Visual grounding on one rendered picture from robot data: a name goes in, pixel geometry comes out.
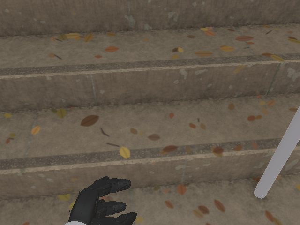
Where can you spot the left robot hand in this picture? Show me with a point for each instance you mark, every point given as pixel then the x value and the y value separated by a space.
pixel 90 210

